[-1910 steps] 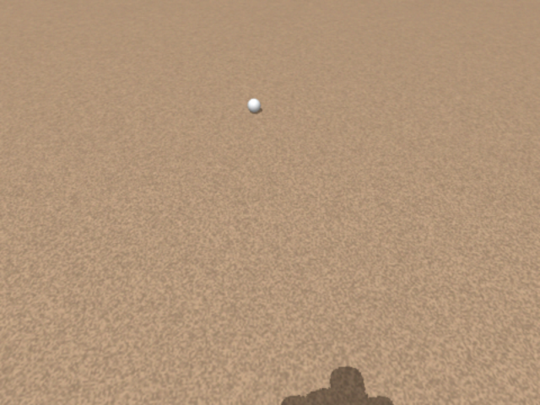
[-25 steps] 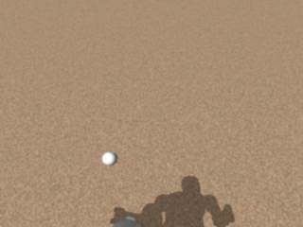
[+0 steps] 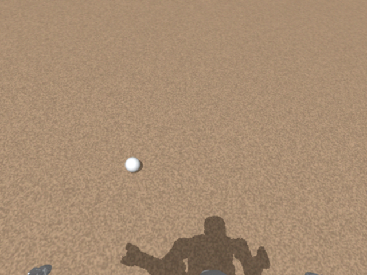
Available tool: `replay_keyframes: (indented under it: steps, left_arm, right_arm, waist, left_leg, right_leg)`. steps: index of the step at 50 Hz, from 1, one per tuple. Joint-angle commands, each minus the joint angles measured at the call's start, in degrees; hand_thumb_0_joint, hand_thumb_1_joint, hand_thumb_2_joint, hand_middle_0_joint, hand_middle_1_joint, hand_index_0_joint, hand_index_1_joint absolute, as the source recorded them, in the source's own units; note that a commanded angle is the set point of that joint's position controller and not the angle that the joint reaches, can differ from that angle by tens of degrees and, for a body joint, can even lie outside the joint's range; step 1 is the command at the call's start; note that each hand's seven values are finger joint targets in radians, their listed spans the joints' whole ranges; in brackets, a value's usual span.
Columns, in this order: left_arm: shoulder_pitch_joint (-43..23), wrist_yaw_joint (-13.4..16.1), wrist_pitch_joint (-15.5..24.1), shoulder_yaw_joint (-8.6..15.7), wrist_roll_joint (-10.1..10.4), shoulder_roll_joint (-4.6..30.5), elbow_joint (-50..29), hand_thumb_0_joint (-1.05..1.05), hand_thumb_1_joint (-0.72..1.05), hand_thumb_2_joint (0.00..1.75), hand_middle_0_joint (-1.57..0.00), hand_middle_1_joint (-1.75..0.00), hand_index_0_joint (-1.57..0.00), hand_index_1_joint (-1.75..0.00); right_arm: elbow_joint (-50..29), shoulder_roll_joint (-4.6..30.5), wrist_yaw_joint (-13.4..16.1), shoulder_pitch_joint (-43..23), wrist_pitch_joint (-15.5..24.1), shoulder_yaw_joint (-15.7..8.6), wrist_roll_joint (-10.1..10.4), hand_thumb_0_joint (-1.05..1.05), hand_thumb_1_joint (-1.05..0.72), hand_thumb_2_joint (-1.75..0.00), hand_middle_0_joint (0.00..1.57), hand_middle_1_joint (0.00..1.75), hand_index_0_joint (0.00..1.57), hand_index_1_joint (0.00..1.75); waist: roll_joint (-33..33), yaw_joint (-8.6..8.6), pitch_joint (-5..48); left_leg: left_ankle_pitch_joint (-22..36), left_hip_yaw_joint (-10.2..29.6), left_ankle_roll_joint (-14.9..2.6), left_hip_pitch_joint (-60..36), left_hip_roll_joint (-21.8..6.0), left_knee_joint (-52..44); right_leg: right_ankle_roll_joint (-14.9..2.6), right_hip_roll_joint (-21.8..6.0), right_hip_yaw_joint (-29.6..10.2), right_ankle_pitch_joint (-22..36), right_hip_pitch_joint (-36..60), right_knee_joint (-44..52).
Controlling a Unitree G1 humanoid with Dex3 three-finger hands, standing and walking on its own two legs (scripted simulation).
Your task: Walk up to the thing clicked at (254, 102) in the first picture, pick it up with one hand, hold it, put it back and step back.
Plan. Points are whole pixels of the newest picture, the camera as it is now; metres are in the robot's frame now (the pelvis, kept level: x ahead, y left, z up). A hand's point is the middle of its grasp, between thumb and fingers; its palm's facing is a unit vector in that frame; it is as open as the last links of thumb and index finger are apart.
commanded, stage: step back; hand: left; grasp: from above
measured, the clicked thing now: (132, 164) +0.78 +0.26 -0.72
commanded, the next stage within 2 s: stand in 2.00 s
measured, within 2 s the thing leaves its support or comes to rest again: neither
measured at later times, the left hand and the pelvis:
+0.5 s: hand out of the picture -0.06 +0.26 -0.15, palm faces +0.05 -0.91 -0.42, open 7.4 cm; pelvis -0.18 -0.02 -0.02, yaw +4 degrees
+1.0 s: hand out of the picture -0.31 +0.22 -0.14, palm faces +0.00 -0.91 -0.42, open 7.4 cm; pelvis -0.34 -0.05 +0.00, yaw -2 degrees
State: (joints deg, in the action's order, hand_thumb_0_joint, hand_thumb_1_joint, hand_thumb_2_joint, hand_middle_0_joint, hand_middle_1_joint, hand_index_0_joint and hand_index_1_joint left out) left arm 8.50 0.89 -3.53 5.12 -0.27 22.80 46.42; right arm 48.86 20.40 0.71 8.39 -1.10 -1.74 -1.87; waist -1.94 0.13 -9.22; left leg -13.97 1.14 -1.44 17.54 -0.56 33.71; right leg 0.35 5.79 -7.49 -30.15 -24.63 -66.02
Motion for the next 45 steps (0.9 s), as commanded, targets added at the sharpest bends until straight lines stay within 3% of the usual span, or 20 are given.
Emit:
replay_keyframes:
  steps: [1, 6, 7, 8, 9, 10, 13, 19, 21, 24, 25, 26, 27, 30, 37, 41, 42, 43, 44, 45]
  left_arm:
    - [1.18, 0.14, 1.49, 2.72, -0.45, 9.27, -4.20, 0.00, 0.90, 0.90, -0.20, -0.30, -0.20, -0.30]
    - [10.19, -0.21, 2.46, 2.57, -1.04, 8.49, 0.73, 0.00, 0.90, 0.90, -0.20, -0.30, -0.20, -0.30]
    - [10.57, -0.17, 2.71, 2.99, -1.81, 10.39, 1.21, 0.00, 0.90, 0.90, -0.20, -0.30, -0.20, -0.30]
    - [9.60, -0.28, 3.04, 4.24, -2.46, 14.86, 0.20, 0.00, 0.90, 0.90, -0.20, -0.30, -0.20, -0.30]
    - [4.39, -0.34, 2.63, 5.40, -2.14, 21.60, -2.25, 0.00, 0.90, 0.90, -0.20, -0.30, -0.20, -0.30]
    - [0.83, -0.07, 3.06, 4.95, -2.16, 20.27, -4.10, 0.00, 0.90, 0.90, -0.20, -0.30, -0.20, -0.30]
    - [-5.12, 0.65, 3.04, 3.44, -2.23, 13.67, -4.93, 0.00, 0.90, 0.90, -0.20, -0.30, -0.20, -0.30]
    - [2.36, 1.57, 2.45, 3.29, -2.23, 13.16, -5.07, 0.00, 0.90, 0.90, -0.20, -0.30, -0.20, -0.30]
    - [0.08, 1.74, 2.09, 3.14, -1.81, 13.65, -6.03, 0.00, 0.90, 0.90, -0.20, -0.30, -0.20, -0.30]
    - [-1.15, 1.04, 0.98, 1.71, -0.85, 12.13, -6.49, 0.00, 0.90, 0.90, -0.20, -0.30, -0.20, -0.30]
    - [1.23, 0.79, 0.80, 1.10, -0.60, 9.77, -6.53, 0.00, 0.90, 0.90, -0.20, -0.30, -0.20, -0.30]
    - [-3.68, 1.51, 0.88, 1.87, -0.04, 11.10, -7.28, 0.00, 0.90, 0.90, -0.20, -0.30, -0.20, -0.30]
    - [-5.49, 1.93, 0.70, 2.62, -1.06, 12.11, -6.31, 0.00, 0.90, 0.90, -0.20, -0.30, -0.20, -0.30]
    - [1.42, 1.55, 0.45, 2.30, 0.26, 10.95, -2.49, 0.00, 0.90, 0.90, -0.20, -0.30, -0.20, -0.30]
    - [1.80, 0.17, 1.71, 1.57, -0.85, 9.60, -1.56, 0.00, 0.90, 0.90, -0.20, -0.30, -0.20, -0.30]
    - [10.82, -0.31, 3.11, 1.74, -1.47, 8.87, 4.84, 0.00, 0.90, 0.90, -0.20, -0.30, -0.20, -0.30]
    - [11.29, -0.15, 3.55, 2.53, -2.30, 11.01, 5.53, 0.00, 0.90, 0.90, -0.20, -0.30, -0.20, -0.30]
    - [9.97, -0.09, 3.77, 4.08, -3.16, 16.51, 4.01, 0.00, 0.90, 0.90, -0.20, -0.30, -0.20, -0.30]
    - [4.47, -0.02, 3.51, 4.75, -3.08, 21.84, 1.85, 0.00, 0.90, 0.90, -0.20, -0.30, -0.20, -0.30]
    - [0.44, 0.16, 3.90, 4.52, -2.71, 19.83, 0.30, 0.00, 0.90, 0.90, -0.20, -0.30, -0.20, -0.30]
  right_arm:
    - [-4.76, 15.77, 1.19, 0.91, 0.97, -4.72, -0.13, 0.00, -0.90, -0.90, 0.20, 0.30, 0.20, 0.30]
    - [-5.94, 17.76, 0.71, -2.32, -0.60, -5.31, 0.71, 0.00, -0.90, -0.90, 0.20, 0.30, 0.20, 0.30]
    - [-6.20, 15.98, 0.49, -3.00, -0.84, -4.85, 1.22, 0.00, -0.90, -0.90, 0.20, 0.30, 0.20, 0.30]
    - [-6.91, 12.43, 0.41, -1.94, -0.92, -3.95, 1.60, 0.00, -0.90, -0.90, 0.20, 0.30, 0.20, 0.30]
    - [-7.29, 12.18, 1.42, -4.75, -1.11, -4.31, 1.61, 0.00, -0.90, -0.90, 0.20, 0.30, 0.20, 0.30]
    - [-6.70, 14.42, 1.50, -4.41, -1.36, -4.88, 1.46, 0.00, -0.90, -0.90, 0.20, 0.30, 0.20, 0.30]
    - [-3.81, 13.23, 1.17, 1.02, -0.75, -4.37, 2.09, 0.00, -0.90, -0.90, 0.20, 0.30, 0.20, 0.30]
    - [-4.70, 11.70, 1.33, -0.22, -0.21, -3.60, 0.88, 0.00, -0.90, -0.90, 0.20, 0.30, 0.20, 0.30]
    - [-3.73, 12.01, 1.10, 3.13, -0.22, -4.01, 0.60, 0.00, -0.90, -0.90, 0.20, 0.30, 0.20, 0.30]
    - [-0.98, 12.61, 0.89, 7.88, 0.17, -4.91, -0.04, 0.00, -0.90, -0.90, 0.20, 0.30, 0.20, 0.30]
    - [-1.55, 17.20, 0.76, 6.43, 0.18, -6.07, -0.88, 0.00, -0.90, -0.90, 0.20, 0.30, 0.20, 0.30]
    - [-3.08, 23.63, -0.06, 3.07, -0.15, -6.71, -0.13, 0.00, -0.90, -0.90, 0.20, 0.30, 0.20, 0.30]
    - [-3.35, 22.96, 0.13, 1.66, 0.32, -6.96, -0.52, 0.00, -0.90, -0.90, 0.20, 0.30, 0.20, 0.30]
    - [-4.04, 16.14, 1.06, -4.92, 0.54, -4.42, -0.63, 0.00, -0.90, -0.90, 0.20, 0.30, 0.20, 0.30]
    - [-3.68, 16.23, 0.55, 0.13, -0.17, -5.08, -0.61, 0.00, -0.90, -0.90, 0.20, 0.30, 0.20, 0.30]
    - [-3.15, 17.76, -0.02, -2.23, -1.58, -5.31, -0.13, 0.00, -0.90, -0.90, 0.20, 0.30, 0.20, 0.30]
    - [-3.18, 14.34, -0.22, -1.58, -1.55, -4.37, 0.21, 0.00, -0.90, -0.90, 0.20, 0.30, 0.20, 0.30]
    - [-5.16, 10.70, -0.28, -3.49, -0.95, -3.23, 0.54, 0.00, -0.90, -0.90, 0.20, 0.30, 0.20, 0.30]
    - [-5.10, 12.43, 0.65, -6.85, -1.04, -4.14, 0.35, 0.00, -0.90, -0.90, 0.20, 0.30, 0.20, 0.30]
    - [-4.16, 14.76, 0.65, -5.95, -1.14, -4.89, 0.47, 0.00, -0.90, -0.90, 0.20, 0.30, 0.20, 0.30]
  waist:
    - [10.90, -1.94, 10.46]
    - [13.32, 1.72, 15.68]
    - [9.80, 1.92, 13.76]
    - [-3.73, 0.96, 11.21]
    - [-16.26, 3.89, 8.41]
    - [-12.59, 2.11, 5.51]
    - [-5.01, -1.68, 5.78]
    - [-9.06, 3.50, 10.03]
    - [-10.51, 1.64, 12.00]
    - [-4.96, -0.78, 13.41]
    - [6.43, 0.30, 13.59]
    - [17.50, -2.39, 12.11]
    - [14.11, -2.95, 9.32]
    - [7.10, 2.68, 7.82]
    - [12.45, -1.38, 11.38]
    - [13.10, 2.03, 14.01]
    - [6.53, 1.93, 12.56]
    - [-8.15, 3.29, 9.32]
    - [-12.62, 5.28, 5.24]
    - [-7.32, 2.94, 1.04]
  left_leg:
    - [23.54, 12.19, -13.36, -11.34, -14.23, -7.16]
    - [15.31, 9.57, -8.15, -5.64, -11.66, -2.18]
    - [8.30, 8.62, -4.49, 1.76, -9.24, 0.03]
    - [-6.41, 5.37, -0.56, 13.21, -0.64, 9.40]
    - [-21.42, 4.20, 1.60, 11.33, 6.17, 24.33]
    - [-20.41, 9.83, 2.06, 9.32, 4.23, 32.59]
    - [-12.89, 8.21, 1.93, 8.53, 7.50, 36.11]
    - [-18.08, 3.78, 2.95, 11.05, 3.99, 18.92]
    - [-16.06, 2.38, 1.79, 5.92, 1.47, 8.12]
    - [2.60, 0.80, 0.06, -6.89, 1.21, -11.31]
    - [8.67, 16.92, -4.03, -12.42, -10.29, -13.11]
    - [13.56, 28.06, -13.61, -1.76, -21.04, -16.04]
    - [13.00, 30.99, -16.53, 4.53, -22.97, -16.77]
    - [19.47, 13.47, -11.38, 1.68, -14.21, -11.30]
    - [7.85, 12.79, -11.87, -10.65, -14.27, -10.37]
    - [-4.03, 9.70, -7.87, -3.16, -11.84, -7.88]
    - [-8.54, 7.00, -4.42, 4.44, -8.32, -1.43]
    - [-14.64, 2.84, 0.17, 18.18, 1.49, 7.70]
    - [-19.51, 7.21, 2.45, 12.29, 3.00, 18.31]
    - [-16.46, 10.84, 2.66, 10.48, 1.65, 25.30]
  right_leg:
    - [1.64, -2.59, 1.93, -0.28, -0.87, 9.83]
    - [-1.41, -4.20, 8.34, 14.24, 15.02, 40.99]
    - [-2.82, -6.68, 3.41, 16.09, 17.19, 41.09]
    - [-6.01, -16.89, -12.55, 14.50, 18.25, 44.09]
    - [-16.43, -29.17, -24.96, 14.26, 3.21, 50.29]
    - [-17.93, -30.61, -25.53, 15.90, -2.22, 50.67]
    - [-11.40, -19.07, -5.49, 29.81, 2.09, 41.93]
    - [-13.02, -21.49, -6.12, 42.68, 20.38, 37.01]
    - [-12.25, -22.36, -6.93, 43.12, 19.92, 35.09]
    - [-6.89, -17.75, -2.56, 33.69, 11.28, 28.61]
    - [-3.23, -10.87, 1.77, 18.29, -0.24, 20.32]
    - [-1.03, -2.36, 6.03, -6.67, -0.72, 8.40]
    - [-1.14, -2.16, -1.58, -7.94, 1.30, -1.36]
    - [-1.63, -0.72, -3.24, 0.24, -1.52, -9.77]
    - [0.98, -4.76, 3.78, 0.11, 1.91, 17.87]
    - [-2.47, -3.77, 9.14, 9.18, 16.93, 43.90]
    - [-3.61, -6.97, 1.54, 8.68, 20.21, 45.57]
    - [-8.02, -18.88, -18.24, -3.93, 19.21, 50.46]
    - [-15.84, -30.05, -27.77, -10.86, 0.84, 54.72]
    - [-16.08, -29.69, -25.08, -10.44, -4.25, 54.57]
